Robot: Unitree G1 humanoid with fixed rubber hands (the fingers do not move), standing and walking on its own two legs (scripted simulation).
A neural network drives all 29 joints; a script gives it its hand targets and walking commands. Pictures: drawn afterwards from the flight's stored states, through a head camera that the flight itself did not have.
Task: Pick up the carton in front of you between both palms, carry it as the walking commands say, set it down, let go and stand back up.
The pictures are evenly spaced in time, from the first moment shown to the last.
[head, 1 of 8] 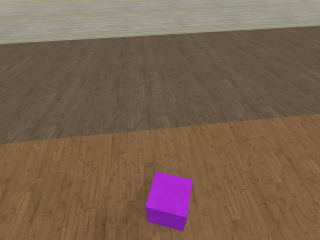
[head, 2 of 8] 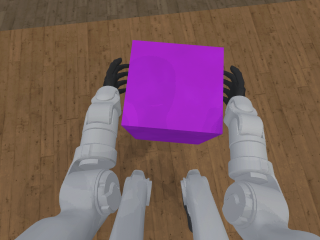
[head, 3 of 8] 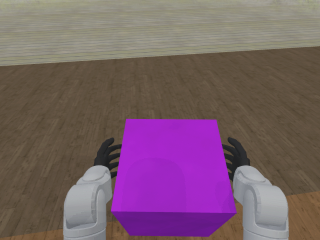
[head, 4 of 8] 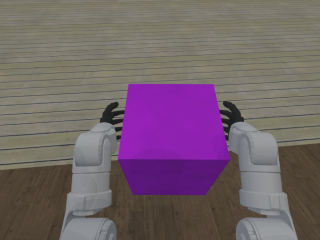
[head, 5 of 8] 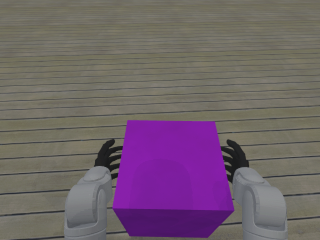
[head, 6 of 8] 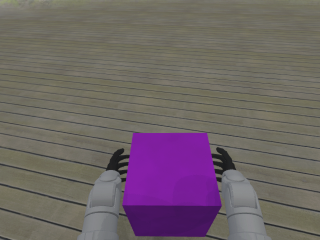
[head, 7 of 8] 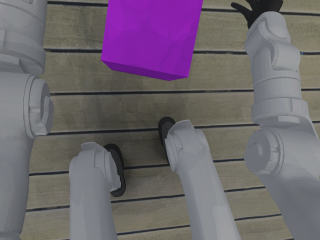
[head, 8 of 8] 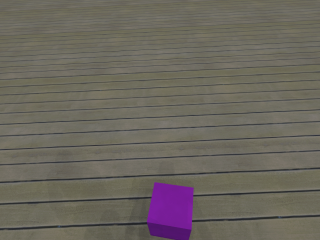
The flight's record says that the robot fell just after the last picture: no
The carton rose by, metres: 0.69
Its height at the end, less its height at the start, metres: -0.47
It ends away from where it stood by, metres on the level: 6.33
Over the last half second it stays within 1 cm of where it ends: yes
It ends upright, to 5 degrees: yes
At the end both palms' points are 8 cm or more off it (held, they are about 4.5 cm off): yes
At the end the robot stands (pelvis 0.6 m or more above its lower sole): yes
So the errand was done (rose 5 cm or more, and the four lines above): yes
